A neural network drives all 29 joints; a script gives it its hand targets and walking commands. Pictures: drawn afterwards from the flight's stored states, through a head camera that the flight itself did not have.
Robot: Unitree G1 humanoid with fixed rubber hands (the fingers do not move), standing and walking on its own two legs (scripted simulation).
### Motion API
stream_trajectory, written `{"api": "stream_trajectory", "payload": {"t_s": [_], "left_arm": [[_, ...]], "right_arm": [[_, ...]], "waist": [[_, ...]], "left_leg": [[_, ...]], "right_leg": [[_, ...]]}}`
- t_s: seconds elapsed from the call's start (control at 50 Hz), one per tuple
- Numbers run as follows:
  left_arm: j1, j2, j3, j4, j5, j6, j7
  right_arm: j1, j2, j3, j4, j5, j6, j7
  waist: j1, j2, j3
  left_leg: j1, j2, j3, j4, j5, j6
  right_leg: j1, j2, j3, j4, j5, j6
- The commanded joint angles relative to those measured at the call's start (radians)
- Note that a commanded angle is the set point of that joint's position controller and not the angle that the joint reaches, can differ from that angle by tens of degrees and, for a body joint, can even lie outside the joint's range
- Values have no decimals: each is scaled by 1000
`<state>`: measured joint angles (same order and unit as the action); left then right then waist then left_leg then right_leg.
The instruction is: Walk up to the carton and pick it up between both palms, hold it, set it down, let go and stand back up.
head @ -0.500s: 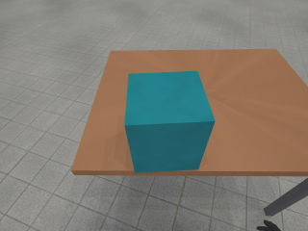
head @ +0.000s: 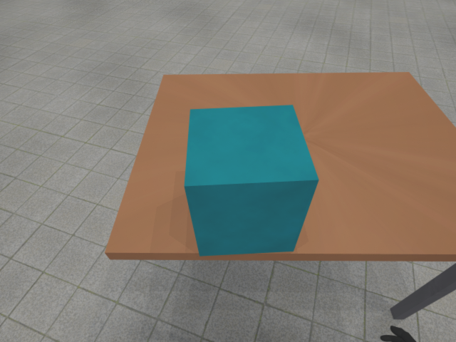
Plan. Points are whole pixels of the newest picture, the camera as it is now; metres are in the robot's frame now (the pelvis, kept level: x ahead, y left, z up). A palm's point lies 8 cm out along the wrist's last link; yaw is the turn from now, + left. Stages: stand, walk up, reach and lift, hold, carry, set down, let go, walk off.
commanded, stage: stand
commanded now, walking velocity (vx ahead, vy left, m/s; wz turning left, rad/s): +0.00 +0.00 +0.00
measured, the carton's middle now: (244, 183) +0.41 -0.01 +0.02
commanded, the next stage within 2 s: none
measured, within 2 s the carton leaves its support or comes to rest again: neither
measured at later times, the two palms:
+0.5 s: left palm out of the picture +0.07 +0.29 -0.11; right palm out of the picture +0.09 -0.29 -0.10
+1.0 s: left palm out of the picture +0.07 +0.29 -0.11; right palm out of the picture +0.09 -0.29 -0.10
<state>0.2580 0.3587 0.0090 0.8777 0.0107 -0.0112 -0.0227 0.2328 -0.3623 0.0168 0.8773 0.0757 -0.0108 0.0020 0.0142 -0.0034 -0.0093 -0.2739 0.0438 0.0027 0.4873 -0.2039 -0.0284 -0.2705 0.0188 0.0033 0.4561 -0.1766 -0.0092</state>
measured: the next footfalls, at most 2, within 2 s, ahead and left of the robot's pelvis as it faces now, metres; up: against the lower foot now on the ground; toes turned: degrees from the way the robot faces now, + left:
none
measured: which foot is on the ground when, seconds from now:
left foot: down 0.00-1.00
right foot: down 0.00-1.00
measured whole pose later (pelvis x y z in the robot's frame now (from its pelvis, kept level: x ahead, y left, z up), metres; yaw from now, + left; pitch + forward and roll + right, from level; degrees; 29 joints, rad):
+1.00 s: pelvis +0.00 +0.00 +0.00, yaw +0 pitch +0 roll -1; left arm 0.26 0.36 0.01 0.88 0.01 -0.01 -0.02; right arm 0.23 -0.36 0.02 0.88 0.08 -0.01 0.00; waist 0.01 0.00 -0.01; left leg -0.27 0.04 0.00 0.48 -0.20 -0.03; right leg -0.27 0.02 0.00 0.45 -0.18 -0.01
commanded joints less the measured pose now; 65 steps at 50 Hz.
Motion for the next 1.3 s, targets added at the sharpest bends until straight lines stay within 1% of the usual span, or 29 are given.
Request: {"api": "stream_trajectory", "payload": {"t_s": [0.0,0.04,0.06,0.14,0.16,0.18,0.22,0.26,0.3,0.34,0.38,0.44,0.48,0.52,0.56,0.62,0.64,0.68,0.84,0.88,0.92,0.98,1.02,1.04,1.08,1.16,1.2,1.22,1.28], "left_arm": [[-67,212,52,17,3,-50,7],[-70,214,54,9,-1,-49,4],[-69,210,54,15,-2,-49,5],[-65,214,49,17,3,-46,9],[-78,216,54,10,2,-48,7],[-72,197,50,15,2,-48,6],[-86,190,46,14,-3,-55,3],[-73,213,57,16,3,-53,7],[-72,221,59,16,0,-49,7],[-69,211,55,18,-4,-49,6],[-64,212,52,18,1,-50,6],[-64,204,52,11,-1,-50,4],[-74,210,55,18,-1,-49,3],[-67,202,49,17,-3,-53,5],[-85,201,44,11,-2,-52,9],[-78,218,54,19,3,-45,9],[-63,211,55,19,-7,-46,9],[-75,206,52,17,-2,-45,6],[-66,207,54,15,-1,-47,7],[-63,199,51,19,0,-48,3],[-77,207,52,17,0,-47,7],[-83,210,51,11,-2,-50,6],[-69,219,56,16,-5,-49,7],[-89,213,53,12,1,-48,7],[-78,217,61,13,2,-45,5],[-66,208,51,15,0,-50,5],[-70,226,58,13,-1,-51,4],[-75,216,51,13,3,-50,6],[-70,204,53,13,-2,-51,6]], "right_arm": [[-38,-207,-60,14,-112,-26,2],[-37,-205,-60,5,-109,-27,3],[-36,-208,-60,4,-106,-26,3],[-34,-205,-64,0,-103,-31,3],[-41,-200,-60,-7,-106,-31,2],[-44,-215,-62,3,-111,-32,-1],[-59,-215,-66,-6,-108,-36,2],[-66,-196,-61,-3,-106,-29,0],[-60,-201,-61,-3,-104,-31,-2],[-55,-210,-59,3,-105,-33,-1],[-37,-197,-59,6,-105,-34,-2],[-51,-205,-58,0,-110,-32,-1],[-53,-199,-61,-5,-109,-30,0],[-52,-198,-61,-4,-106,-31,-1],[-57,-193,-56,-6,-109,-34,2],[-50,-203,-61,3,-110,-29,0],[-39,-204,-58,12,-107,-30,1],[-59,-196,-61,-2,-114,-33,-1],[-51,-216,-61,-1,-106,-32,1],[-66,-214,-64,-2,-110,-33,-3],[-54,-199,-62,1,-104,-30,3],[-45,-196,-60,-3,-109,-27,1],[-56,-208,-61,-1,-107,-33,1],[-57,-215,-63,3,-107,-35,3],[-52,-208,-63,4,-109,-28,-1],[-52,-201,-64,-7,-109,-30,1],[-51,-205,-61,-3,-104,-32,3],[-41,-198,-61,1,-108,-30,3],[-59,-195,-60,2,-107,-33,2]], "waist": [[-20,47,-25],[-21,6,-45],[-24,45,-32],[-25,43,-78],[-30,22,-73],[-20,26,-56],[-27,43,-119],[-21,61,-102],[-19,22,-83],[-19,62,-76],[-22,27,-85],[-11,73,-82],[-30,54,-91],[-20,27,-100],[-18,46,-88],[-23,38,-71],[-13,46,-56],[-25,45,-84],[-16,46,-77],[-16,26,-90],[-30,31,-82],[-26,52,-69],[-15,23,-63],[-24,23,-63],[-19,54,-61],[-21,50,-33],[-14,28,-61],[-22,53,-79],[-19,53,-72]], "left_leg": [[75,65,-58,-93,-72,69],[90,69,-62,-91,-54,69],[74,73,-69,-94,-67,75],[94,77,-70,-92,-22,74],[93,79,-68,-99,-8,72],[91,78,-67,-95,9,69],[115,89,-73,-93,20,66],[93,80,-64,-97,23,62],[83,79,-71,-100,-2,65],[85,81,-72,-109,-6,67],[98,76,-66,-101,-6,64],[77,82,-71,-103,-10,66],[102,80,-62,-94,12,63],[86,83,-61,-89,26,67],[88,80,-67,-100,7,68],[86,80,-62,-96,-7,69],[70,75,-76,-105,-15,72],[75,69,-67,-91,-40,65],[86,79,-71,-102,-8,68],[87,80,-72,-97,-27,69],[101,78,-64,-95,-29,63],[84,76,-68,-103,-27,69],[81,73,-69,-95,-31,69],[86,80,-74,-100,-33,65],[82,79,-65,-99,-43,71],[63,70,-70,-105,-47,67],[79,74,-70,-96,-24,67],[82,70,-57,-89,-15,65],[80,81,-75,-99,-18,65]], "right_leg": [[5,-142,150,-162,-164,-32],[9,-140,147,-166,-181,-29],[3,-143,146,-172,-163,-34],[57,-144,133,-154,-81,-29],[58,-145,131,-139,-60,-31],[52,-141,125,-143,-33,-26],[89,-134,110,-119,36,-24],[88,-138,114,-117,10,-26],[78,-139,111,-117,7,-27],[70,-146,126,-128,-18,-37],[69,-147,127,-128,-48,-37],[68,-138,116,-112,-44,-29],[71,-144,122,-128,-14,-31],[88,-147,119,-118,6,-33],[70,-150,125,-125,-13,-35],[58,-145,121,-133,-46,-30],[64,-141,125,-131,-77,-34],[59,-141,126,-140,-107,-30],[61,-134,119,-132,-43,-27],[53,-136,118,-132,-72,-24],[42,-148,129,-144,-96,-35],[55,-139,128,-141,-96,-26],[31,-141,137,-149,-103,-32],[31,-145,130,-142,-102,-34],[36,-141,133,-141,-107,-28],[28,-139,128,-146,-132,-26],[45,-140,132,-141,-99,-31],[55,-149,135,-134,-104,-38],[65,-143,126,-130,-37,-35]]}}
